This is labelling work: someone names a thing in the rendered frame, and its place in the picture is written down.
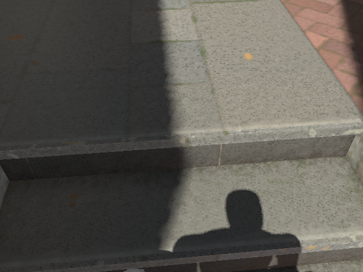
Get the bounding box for stairs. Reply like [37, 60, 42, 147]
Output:
[0, 135, 363, 272]

